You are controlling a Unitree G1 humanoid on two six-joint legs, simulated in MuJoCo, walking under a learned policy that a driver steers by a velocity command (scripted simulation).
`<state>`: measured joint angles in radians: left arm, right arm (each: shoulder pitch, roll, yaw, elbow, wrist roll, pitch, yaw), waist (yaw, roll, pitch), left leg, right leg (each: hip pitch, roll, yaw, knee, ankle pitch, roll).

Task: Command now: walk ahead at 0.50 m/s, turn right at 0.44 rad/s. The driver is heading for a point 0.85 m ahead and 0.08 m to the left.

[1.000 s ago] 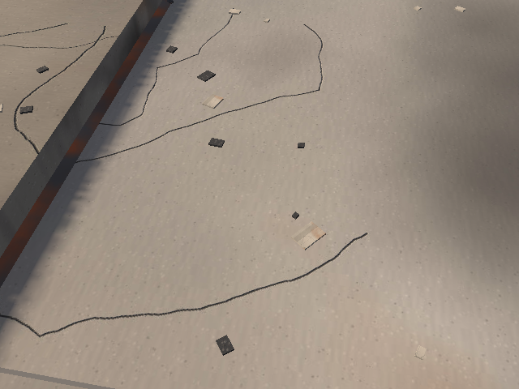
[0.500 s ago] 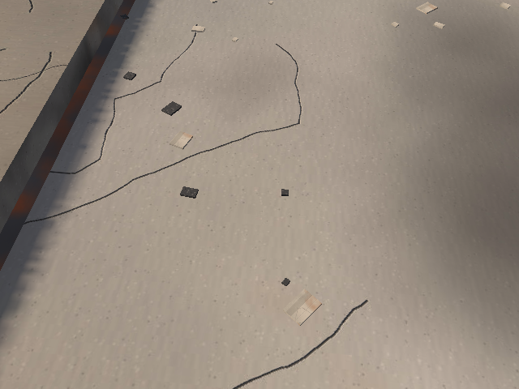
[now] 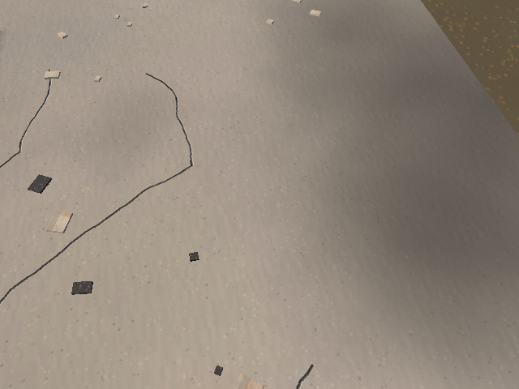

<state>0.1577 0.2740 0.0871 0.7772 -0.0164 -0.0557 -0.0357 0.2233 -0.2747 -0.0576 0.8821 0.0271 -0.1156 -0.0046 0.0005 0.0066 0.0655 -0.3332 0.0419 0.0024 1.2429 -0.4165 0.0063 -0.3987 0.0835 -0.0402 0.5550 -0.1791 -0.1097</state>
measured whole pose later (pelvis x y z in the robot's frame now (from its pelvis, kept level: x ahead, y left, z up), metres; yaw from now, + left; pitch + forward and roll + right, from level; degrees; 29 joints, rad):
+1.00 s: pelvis +0.57 -0.01 +0.00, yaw -3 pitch +3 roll +1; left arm 0.05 0.25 0.05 0.74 0.00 -0.10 -0.03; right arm 0.37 -0.29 -0.05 0.94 0.02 -0.06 0.00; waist -0.06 0.01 0.02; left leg -0.15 0.00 -0.04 0.82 -0.51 0.02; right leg -0.48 -0.01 -0.04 0.56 -0.13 -0.05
